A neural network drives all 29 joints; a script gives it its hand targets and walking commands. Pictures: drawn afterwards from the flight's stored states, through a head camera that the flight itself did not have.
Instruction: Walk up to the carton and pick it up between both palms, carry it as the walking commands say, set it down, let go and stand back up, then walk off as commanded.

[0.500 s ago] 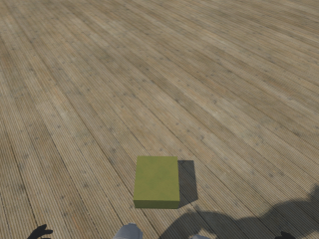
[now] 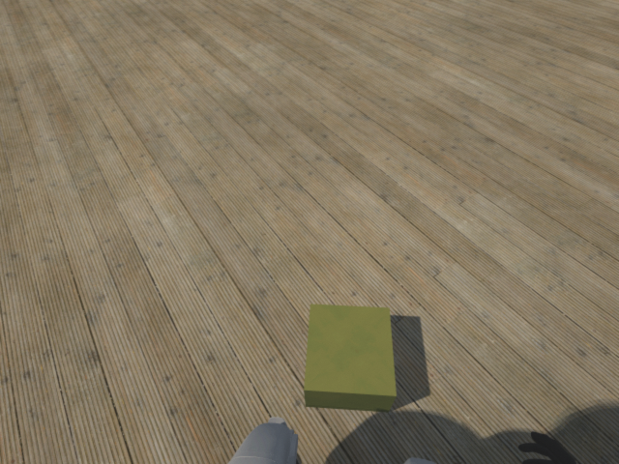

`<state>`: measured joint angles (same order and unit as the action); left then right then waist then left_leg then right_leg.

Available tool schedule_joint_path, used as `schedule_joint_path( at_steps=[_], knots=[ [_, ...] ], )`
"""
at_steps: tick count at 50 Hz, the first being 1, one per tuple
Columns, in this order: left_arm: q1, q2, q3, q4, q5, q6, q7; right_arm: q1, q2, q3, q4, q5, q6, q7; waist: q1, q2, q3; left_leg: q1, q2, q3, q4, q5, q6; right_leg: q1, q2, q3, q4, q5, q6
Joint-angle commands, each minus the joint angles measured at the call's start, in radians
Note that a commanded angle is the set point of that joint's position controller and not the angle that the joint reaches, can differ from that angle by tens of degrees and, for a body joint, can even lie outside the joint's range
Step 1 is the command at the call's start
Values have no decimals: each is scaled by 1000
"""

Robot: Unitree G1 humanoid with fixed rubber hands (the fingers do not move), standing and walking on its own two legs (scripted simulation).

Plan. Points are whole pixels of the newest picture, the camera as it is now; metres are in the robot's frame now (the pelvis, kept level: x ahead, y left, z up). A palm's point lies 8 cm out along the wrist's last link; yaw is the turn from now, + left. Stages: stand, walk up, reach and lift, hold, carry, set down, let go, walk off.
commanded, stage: walk up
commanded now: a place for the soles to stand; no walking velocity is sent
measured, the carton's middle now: (348, 356) +0.51 -0.06 -0.64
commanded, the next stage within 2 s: reach and lift in 1.82 s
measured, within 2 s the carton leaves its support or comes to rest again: neither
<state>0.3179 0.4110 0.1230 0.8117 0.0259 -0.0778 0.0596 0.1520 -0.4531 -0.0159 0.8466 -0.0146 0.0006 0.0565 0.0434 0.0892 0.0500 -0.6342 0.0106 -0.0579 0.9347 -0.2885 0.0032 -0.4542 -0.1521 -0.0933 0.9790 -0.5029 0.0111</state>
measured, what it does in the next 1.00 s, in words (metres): steps on the spot: right foot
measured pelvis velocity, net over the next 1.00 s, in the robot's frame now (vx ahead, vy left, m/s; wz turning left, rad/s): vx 0.04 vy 0.00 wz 0.02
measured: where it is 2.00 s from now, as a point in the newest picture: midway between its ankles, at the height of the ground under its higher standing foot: outside the picture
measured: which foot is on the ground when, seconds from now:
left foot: down 0.00-1.00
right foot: up 0.00-0.28, down 0.30-1.00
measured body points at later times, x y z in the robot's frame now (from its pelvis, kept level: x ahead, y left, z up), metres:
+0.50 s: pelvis -0.01 +0.02 +0.02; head -0.01 +0.01 +0.47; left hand +0.03 +0.36 -0.07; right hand +0.10 -0.29 -0.09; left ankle +0.07 +0.12 -0.68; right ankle +0.02 -0.12 -0.68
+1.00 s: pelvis +0.04 +0.00 +0.03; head +0.06 -0.01 +0.48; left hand +0.09 +0.34 -0.06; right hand +0.15 -0.31 -0.09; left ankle +0.09 +0.13 -0.68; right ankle +0.04 -0.12 -0.68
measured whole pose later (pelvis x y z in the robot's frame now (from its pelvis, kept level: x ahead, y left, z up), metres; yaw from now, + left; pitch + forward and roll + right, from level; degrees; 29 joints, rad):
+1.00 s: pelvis +0.04 +0.00 +0.03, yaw +1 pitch +0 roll -1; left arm 0.32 0.41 0.10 0.84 0.02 -0.06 0.01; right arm 0.22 -0.42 -0.02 0.85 -0.01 -0.03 0.01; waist 0.02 0.05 0.04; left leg -0.47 0.00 -0.04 0.79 -0.32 0.01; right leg -0.38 -0.05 -0.09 0.81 -0.42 -0.02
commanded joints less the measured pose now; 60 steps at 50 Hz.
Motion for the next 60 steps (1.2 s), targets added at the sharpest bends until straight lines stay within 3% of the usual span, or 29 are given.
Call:
schedule_joint_path(
  at_steps=[1,4,9,12,13,14,15,17,21,22,23,24,25,26,31,33,34,35,37,41,44,46,47,50,52,53,56,58,60],
  knots=[
    [-25,264,20,4,-13,17,-1,0,-275,-123,-87,-29,-14,-36,-62,75,-16,185,193,-647,-685,-752,138,-254,99,113,247,-99,-27],
    [87,243,32,36,-5,28,-25,-25,-251,-115,-86,-35,-10,-43,-26,166,-23,143,148,-489,-657,-705,133,-130,128,68,171,-81,-22],
    [93,198,29,32,-5,29,-39,38,-234,-114,-79,-31,-11,-45,-43,107,-100,280,174,-432,-581,-484,180,-31,155,60,-92,-116,-37],
    [229,186,29,76,-6,19,-41,-30,-217,-107,-97,-27,2,-40,38,77,-161,167,120,-269,-501,-392,98,251,199,-16,-383,1,-76],
    [299,215,38,88,6,11,-34,-47,-173,-92,-100,-22,8,-41,83,-26,-167,-3,53,-167,-339,-388,33,418,152,86,-503,-59,-109],
    [286,304,51,76,27,5,-24,-65,-92,-68,-112,-7,7,-46,90,-317,-99,-225,-57,-26,-26,-325,6,415,-82,476,-625,-311,-180],
    [113,335,50,9,28,2,-17,-74,-111,-72,-112,-16,-7,-54,44,-233,-13,-232,-15,-33,107,-226,-1,229,-258,659,-711,-442,-268],
    [-62,326,44,-22,21,-12,-12,-11,-175,-90,-55,-12,-20,-39,-33,-89,10,-10,27,-63,136,-143,10,28,-260,583,-691,-329,-285],
    [-129,272,16,-23,31,10,-39,156,-164,-105,9,-15,-27,-14,-107,-180,-68,458,-33,108,-159,-173,32,-205,-48,233,-507,-342,-148],
    [-105,236,6,-21,33,22,-43,210,-157,-108,16,-19,-35,-24,-129,-104,-84,527,-42,74,-246,-220,40,-240,-23,189,-360,-353,-133],
    [-92,170,-11,-32,21,28,-42,235,-203,-118,3,-35,-45,-38,-137,96,-64,523,78,-211,-449,-468,92,-311,54,110,-103,-264,-91],
    [-77,141,-21,-42,1,26,-39,168,-287,-126,-42,-42,-49,-46,-103,212,26,428,266,-653,-693,-785,181,-430,170,39,95,-127,-40],
    [-50,231,3,-18,5,25,-35,82,-306,-126,-73,-36,-49,-52,-79,94,70,306,307,-728,-733,-796,225,-357,132,172,141,-71,-34],
    [-24,243,8,9,-4,25,-43,36,-276,-120,-74,-34,-50,-58,-44,15,79,245,271,-637,-692,-687,225,-255,104,170,119,-16,-26],
    [62,216,21,22,-6,18,-61,15,-255,-112,-81,-36,-36,-47,-16,113,26,112,163,-337,-576,-429,187,71,138,59,-144,17,-44],
    [153,199,24,57,-7,5,-55,-34,-207,-98,-90,-29,-21,-43,55,13,-26,31,112,-217,-421,-394,139,282,161,40,-384,74,-69],
    [203,243,31,61,11,-5,-44,-13,-144,-82,-95,-16,-17,-45,73,-170,-57,-87,47,-124,-168,-359,82,390,60,249,-551,-111,-108],
    [169,324,38,30,21,-13,-34,15,-91,-59,-104,-1,-21,-50,56,-337,-31,-224,-61,14,58,-238,26,386,-168,617,-712,-336,-188],
    [36,356,45,-4,13,-16,-28,18,-182,-80,-76,-12,-32,-55,11,-157,18,-138,21,-52,108,-193,20,229,-262,636,-694,-224,-255],
    [-45,294,18,-22,9,-10,-38,67,-162,-86,-32,-11,-46,-36,-23,-214,-24,114,25,71,-114,-174,16,130,-128,350,-545,40,-208],
    [-61,230,-9,-28,-3,2,-46,110,-153,-88,-8,-19,-70,-52,-61,-156,-99,371,-8,58,-353,-29,41,39,-59,194,-319,270,-146],
    [-50,145,-28,-42,-24,4,-47,69,-237,-97,-40,-36,-82,-67,-44,89,-127,458,223,-447,-502,-64,166,-128,94,92,-61,170,-47],
    [-31,184,-14,-23,-27,11,-44,29,-249,-90,-53,-28,-78,-63,-27,67,-106,428,260,-488,-484,-64,229,-108,111,119,-124,-13,-41],
    [9,207,-14,6,-9,-13,-44,-46,-173,-65,-50,-13,-57,-55,16,-46,-124,220,132,-203,-321,68,130,166,73,154,-352,150,-83],
    [15,273,0,6,3,-28,-38,-38,-122,-47,-47,3,-54,-54,4,-165,-117,82,14,-4,-137,98,33,291,-108,383,-477,301,-175],
    [0,278,2,7,-2,-29,-37,-24,-133,-51,-39,2,-53,-58,-8,-147,-108,90,32,30,-152,19,25,299,-158,392,-443,453,-207],
    [-55,243,-17,-9,-8,-21,-34,-1,-157,-58,-19,-5,-72,-59,-27,-123,-179,275,56,-7,-243,252,60,248,-70,210,-292,662,-152],
    [-61,209,-26,-24,-18,-15,-34,1,-169,-64,-15,-5,-73,-59,-31,-79,-228,393,93,-90,-241,401,115,165,10,127,-234,586,-88],
    [-62,202,-27,-19,-17,-9,-35,-32,-167,-58,-18,-4,-64,-59,-23,-64,-232,374,115,-143,-236,310,142,148,35,125,-257,415,-75]
  ],
)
